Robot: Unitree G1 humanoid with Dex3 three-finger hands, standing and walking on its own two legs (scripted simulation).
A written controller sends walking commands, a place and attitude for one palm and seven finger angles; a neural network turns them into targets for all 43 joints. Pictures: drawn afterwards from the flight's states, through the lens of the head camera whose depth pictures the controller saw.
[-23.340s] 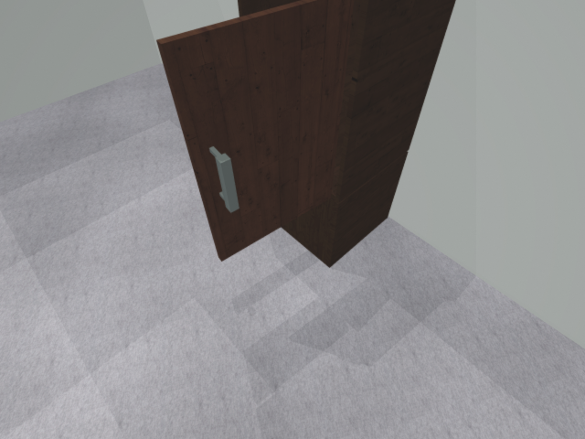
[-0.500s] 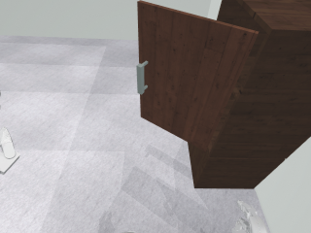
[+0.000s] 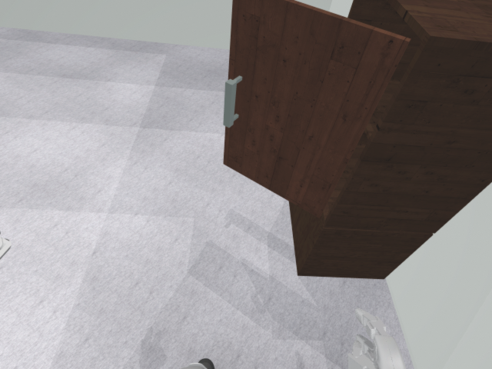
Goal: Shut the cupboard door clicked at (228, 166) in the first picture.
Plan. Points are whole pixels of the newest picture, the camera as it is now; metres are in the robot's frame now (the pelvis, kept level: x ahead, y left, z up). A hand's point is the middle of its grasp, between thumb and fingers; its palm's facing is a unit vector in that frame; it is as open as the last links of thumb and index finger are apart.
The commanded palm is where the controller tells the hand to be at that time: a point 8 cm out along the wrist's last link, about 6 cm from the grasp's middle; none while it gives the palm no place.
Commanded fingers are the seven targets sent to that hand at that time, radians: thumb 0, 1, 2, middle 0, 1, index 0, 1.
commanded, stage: step back with the hand held close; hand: left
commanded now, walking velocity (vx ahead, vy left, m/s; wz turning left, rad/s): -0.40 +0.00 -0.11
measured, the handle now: (233, 101) +0.81 +0.11 -0.03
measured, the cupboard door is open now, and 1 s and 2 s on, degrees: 56 56 56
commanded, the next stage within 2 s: stop stepping back and stand still in 0.04 s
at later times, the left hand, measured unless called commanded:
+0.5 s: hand out of the picture +0.16 +0.31 +0.16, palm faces +0.53 -0.82 -0.20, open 7.4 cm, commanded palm +0.08 +0.32 +0.19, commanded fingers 0.00 0.90 0.90 -0.20 -0.30 -0.20 -0.30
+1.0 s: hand out of the picture +0.10 +0.31 +0.15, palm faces +0.49 -0.82 -0.29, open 7.4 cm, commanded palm none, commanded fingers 0.00 0.90 0.90 -0.20 -0.30 -0.20 -0.30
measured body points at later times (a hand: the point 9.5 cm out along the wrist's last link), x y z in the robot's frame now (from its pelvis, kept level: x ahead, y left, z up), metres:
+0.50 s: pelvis -0.08 +0.03 -0.02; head -0.14 +0.06 +0.42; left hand +0.12 +0.35 +0.17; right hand -0.01 -0.27 -0.10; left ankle +0.03 +0.10 -0.73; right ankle -0.22 -0.13 -0.73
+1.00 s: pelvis -0.12 +0.05 +0.01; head -0.18 +0.05 +0.45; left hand +0.07 +0.36 +0.17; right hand -0.02 -0.22 -0.09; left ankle -0.04 +0.18 -0.70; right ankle -0.19 -0.02 -0.73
